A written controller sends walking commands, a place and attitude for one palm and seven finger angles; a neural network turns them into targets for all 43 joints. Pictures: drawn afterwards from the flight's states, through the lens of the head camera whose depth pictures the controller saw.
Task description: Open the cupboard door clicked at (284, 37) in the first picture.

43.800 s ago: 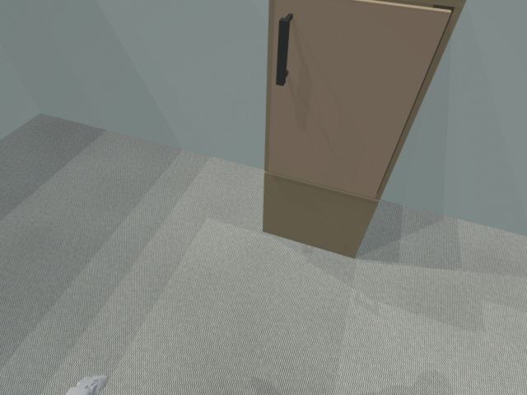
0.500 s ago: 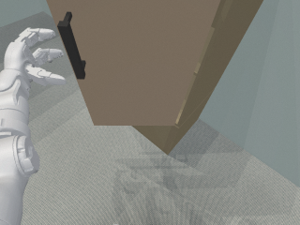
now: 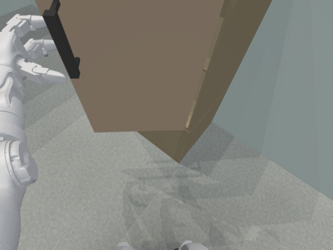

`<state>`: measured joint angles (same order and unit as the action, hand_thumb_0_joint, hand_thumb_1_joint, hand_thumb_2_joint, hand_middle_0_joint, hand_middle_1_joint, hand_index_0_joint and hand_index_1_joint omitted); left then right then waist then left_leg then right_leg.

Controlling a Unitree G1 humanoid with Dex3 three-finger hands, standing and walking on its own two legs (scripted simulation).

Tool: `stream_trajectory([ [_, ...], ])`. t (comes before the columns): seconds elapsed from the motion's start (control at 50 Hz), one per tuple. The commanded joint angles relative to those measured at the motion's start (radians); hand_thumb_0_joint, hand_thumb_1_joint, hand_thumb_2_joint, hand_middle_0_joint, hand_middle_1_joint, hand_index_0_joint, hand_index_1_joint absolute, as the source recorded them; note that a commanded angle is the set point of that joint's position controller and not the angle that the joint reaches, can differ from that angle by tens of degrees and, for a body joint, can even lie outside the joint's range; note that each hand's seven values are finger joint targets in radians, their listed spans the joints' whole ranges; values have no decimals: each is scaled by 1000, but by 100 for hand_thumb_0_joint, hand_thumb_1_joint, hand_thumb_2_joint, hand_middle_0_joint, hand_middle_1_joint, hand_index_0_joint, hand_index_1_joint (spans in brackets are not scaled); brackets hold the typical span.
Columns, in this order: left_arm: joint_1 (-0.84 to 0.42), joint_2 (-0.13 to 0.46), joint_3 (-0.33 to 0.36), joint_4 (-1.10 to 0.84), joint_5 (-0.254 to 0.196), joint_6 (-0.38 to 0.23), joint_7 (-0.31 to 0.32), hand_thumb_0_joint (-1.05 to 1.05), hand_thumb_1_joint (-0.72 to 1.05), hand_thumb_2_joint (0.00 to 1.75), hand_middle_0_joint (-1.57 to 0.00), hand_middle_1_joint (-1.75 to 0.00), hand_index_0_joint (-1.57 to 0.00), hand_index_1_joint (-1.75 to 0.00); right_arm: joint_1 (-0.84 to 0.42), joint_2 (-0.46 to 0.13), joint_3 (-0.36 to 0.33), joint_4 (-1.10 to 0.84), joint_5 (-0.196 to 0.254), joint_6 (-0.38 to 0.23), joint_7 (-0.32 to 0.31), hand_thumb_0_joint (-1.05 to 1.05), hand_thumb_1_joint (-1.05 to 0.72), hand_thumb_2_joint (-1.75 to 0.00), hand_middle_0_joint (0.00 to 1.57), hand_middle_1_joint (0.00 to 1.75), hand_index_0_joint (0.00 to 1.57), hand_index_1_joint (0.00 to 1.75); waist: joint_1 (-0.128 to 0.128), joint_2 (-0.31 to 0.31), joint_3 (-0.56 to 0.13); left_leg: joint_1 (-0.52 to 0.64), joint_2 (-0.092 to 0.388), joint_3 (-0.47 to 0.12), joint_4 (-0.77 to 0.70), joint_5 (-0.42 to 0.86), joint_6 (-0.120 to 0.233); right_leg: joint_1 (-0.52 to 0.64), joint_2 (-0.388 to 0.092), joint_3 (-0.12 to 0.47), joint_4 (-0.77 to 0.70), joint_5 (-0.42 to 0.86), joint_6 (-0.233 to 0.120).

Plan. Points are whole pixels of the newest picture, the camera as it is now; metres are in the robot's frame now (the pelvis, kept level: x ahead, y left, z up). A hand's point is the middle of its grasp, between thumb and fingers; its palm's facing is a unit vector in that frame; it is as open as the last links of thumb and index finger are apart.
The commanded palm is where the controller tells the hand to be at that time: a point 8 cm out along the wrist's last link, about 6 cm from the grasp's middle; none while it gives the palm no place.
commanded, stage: slide the fingers in behind the handle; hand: left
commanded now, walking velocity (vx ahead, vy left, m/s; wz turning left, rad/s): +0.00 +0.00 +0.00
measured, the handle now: (66, 42) +0.57 +0.18 +0.15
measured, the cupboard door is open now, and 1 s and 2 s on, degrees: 43 41 41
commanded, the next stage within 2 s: close the thumb around the handle in 1.46 s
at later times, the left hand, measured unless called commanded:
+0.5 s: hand (55, 51) +0.53 +0.20 +0.15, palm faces -0.01 -1.00 +0.02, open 13.9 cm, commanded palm +0.51 +0.24 +0.15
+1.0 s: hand (73, 57) +0.52 +0.16 +0.15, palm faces -0.02 -1.00 +0.01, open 14.0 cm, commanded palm +0.50 +0.21 +0.15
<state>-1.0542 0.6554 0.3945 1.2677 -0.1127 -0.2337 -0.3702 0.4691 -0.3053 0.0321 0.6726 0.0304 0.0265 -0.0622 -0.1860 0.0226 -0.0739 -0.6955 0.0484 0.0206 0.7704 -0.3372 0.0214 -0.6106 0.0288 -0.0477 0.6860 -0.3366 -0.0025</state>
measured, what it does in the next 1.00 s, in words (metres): stands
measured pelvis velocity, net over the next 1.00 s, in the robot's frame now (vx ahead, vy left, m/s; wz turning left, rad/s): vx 0.01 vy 0.00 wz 0.01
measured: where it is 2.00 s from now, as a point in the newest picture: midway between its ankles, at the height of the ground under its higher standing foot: outside the picture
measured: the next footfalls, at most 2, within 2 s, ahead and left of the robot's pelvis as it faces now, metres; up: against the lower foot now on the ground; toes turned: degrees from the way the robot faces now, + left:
none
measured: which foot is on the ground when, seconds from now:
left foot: down 0.00-1.00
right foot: down 0.00-1.00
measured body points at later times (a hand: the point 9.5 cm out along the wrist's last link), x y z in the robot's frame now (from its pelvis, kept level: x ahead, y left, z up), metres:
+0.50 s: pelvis +0.02 +0.00 +0.00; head +0.11 +0.02 +0.44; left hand +0.53 +0.25 +0.15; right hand +0.00 -0.27 -0.11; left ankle +0.01 +0.10 -0.71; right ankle -0.01 -0.12 -0.71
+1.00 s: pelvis +0.01 +0.00 +0.00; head +0.09 +0.01 +0.45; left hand +0.51 +0.22 +0.15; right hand +0.02 -0.27 -0.11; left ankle +0.01 +0.10 -0.71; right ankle -0.01 -0.12 -0.71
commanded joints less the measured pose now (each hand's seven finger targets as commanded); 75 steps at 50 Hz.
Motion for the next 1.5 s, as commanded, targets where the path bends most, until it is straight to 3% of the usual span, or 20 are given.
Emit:
stream_trajectory([
  [0.0,-485,291,50,-208,-8,-49,20,0,-50,30,-30,-120,-30,-120,126,-178,-61,-66,-6,-26,-15,0,-90,-90,20,30,20,30,2,100,-382,356,-19,-65,-72,247,17,44,18,21,-85,221,-3],
  [0.08,-472,251,24,-241,-5,-58,36,0,-50,30,-30,-120,-30,-120,132,-169,-62,-76,-9,-30,-9,0,-90,-90,20,30,20,30,4,112,-400,370,-21,-61,-64,286,17,57,19,18,-77,253,-6],
  [0.22,-477,272,46,-204,2,-50,48,0,-50,30,-30,-120,-30,-120,136,-172,-63,-69,-7,-30,-7,0,-90,-90,20,30,20,30,-3,91,-373,347,-18,-56,-64,275,17,54,21,22,-79,263,-2],
  [0.28,-522,190,-16,-237,1,-52,50,0,-50,30,-30,-120,-30,-120,142,-163,-65,-65,-11,-34,-4,0,-90,-90,20,30,20,30,-20,121,-395,391,-20,-62,-53,322,17,32,21,16,-70,285,-4],
  [0.32,-468,197,-2,-222,3,-46,51,0,-50,30,-30,-120,-30,-120,139,-164,-66,-64,-11,-32,-1,0,-90,-90,20,30,20,30,-6,134,-416,416,-15,-62,-47,358,11,24,21,15,-66,306,-5],
  [0.38,-500,132,-40,-235,-14,-43,51,0,-50,30,-30,-120,-30,-120,145,-160,-66,-58,-14,-33,1,0,-90,-90,20,30,20,30,-21,104,-404,416,-16,-67,-45,376,13,28,23,8,-63,320,-6],
  [0.52,-460,73,-49,-327,-23,-48,69,0,-50,30,-30,-120,-30,-120,129,-148,-78,-62,-17,-30,20,0,-90,-90,20,30,20,30,7,148,-473,496,-12,-66,-24,511,5,37,26,7,-46,402,-6],
  [0.58,-426,74,-29,-332,-38,-46,86,0,-50,30,-30,-120,-30,-120,126,-146,-78,-67,-16,-24,21,0,-90,-90,20,30,20,30,15,93,-447,462,-15,-62,-29,518,10,80,26,2,-45,423,-9],
  [0.7,-384,123,17,-361,-9,-51,128,0,-50,30,-30,-120,-30,-120,97,-138,-75,-87,-14,-18,27,0,-90,-90,20,30,20,30,44,96,-442,434,-23,-48,-33,519,11,120,22,11,-39,462,-6],
  [0.84,-404,21,-55,-349,-17,-53,133,0,-50,30,-30,-120,-30,-120,81,-134,-77,-88,-10,-18,25,0,-90,-90,20,30,20,30,19,61,-414,440,-22,-48,-48,445,10,103,22,11,-52,415,-6],
  [0.92,-445,27,-59,-284,-17,-38,137,0,-50,30,-30,-120,-30,-120,84,-139,-74,-72,-7,-25,18,0,-90,-90,20,30,20,30,2,27,-353,383,-28,-47,-62,343,16,92,17,18,-68,360,-5],
  [0.96,-489,-13,-94,-298,-13,-42,144,0,-50,30,-30,-120,-30,-120,81,-135,-72,-67,-10,-33,18,0,-90,-90,20,30,20,30,-9,63,-357,400,-27,-54,-63,322,13,58,15,15,-68,321,-6],
  [1.02,-515,48,-51,-277,-4,-59,165,0,-50,30,-30,-120,-30,-120,92,-141,-71,-55,-14,-42,17,0,-90,-90,20,30,20,30,-10,50,-381,384,-28,-60,-62,299,14,67,13,21,-66,301,-5],
  [1.06,-530,6,-84,-291,-1,-73,168,0,-50,30,-30,-120,-30,-120,90,-135,-70,-55,-15,-52,21,0,-90,-90,20,30,20,30,-12,66,-406,400,-31,-59,-59,302,13,66,14,22,-63,304,-6],
  [1.1,-521,37,-63,-287,5,-87,169,0,-50,30,-30,-120,-30,-120,96,-140,-71,-51,-17,-54,22,0,-90,-90,20,30,20,30,-2,84,-427,408,-29,-64,-51,311,10,60,14,22,-57,301,-7],
  [1.16,-541,-7,-108,-244,4,-76,163,0,-50,30,-30,-120,-30,-120,95,-142,-69,-45,-14,-57,21,0,-90,-90,20,30,20,30,-25,76,-367,380,-28,-63,-64,247,11,28,15,20,-72,245,-6],
  [1.22,-529,80,-38,-252,4,-79,162,0,-50,30,-30,-120,-30,-120,106,-150,-73,-48,-14,-61,16,0,-90,-90,20,30,20,30,-4,74,-439,376,-34,-57,-59,266,15,84,14,30,-68,282,-6],
  [1.28,-553,46,-70,-218,0,-71,155,0,-50,30,-30,-120,-30,-120,116,-146,-67,-39,-16,-63,13,0,-90,-90,20,30,20,30,-27,42,-372,337,-35,-58,-61,239,20,70,14,23,-78,261,-4],
  [1.34,-514,118,-15,-227,5,-71,151,0,-50,30,-30,-120,-30,-120,119,-154,-70,-48,-14,-61,13,0,-90,-90,20,30,20,30,-1,70,-412,346,-34,-53,-65,260,17,95,15,30,-74,286,-6],
  [1.48,-456,127,-1,-247,0,-78,140,0,-50,30,-30,-120,-30,-120,124,-150,-69,-64,-17,-53,14,0,-90,-90,20,30,20,30,12,76,-412,345,-34,-43,-61,319,17,120,18,23,-63,340,-8],
])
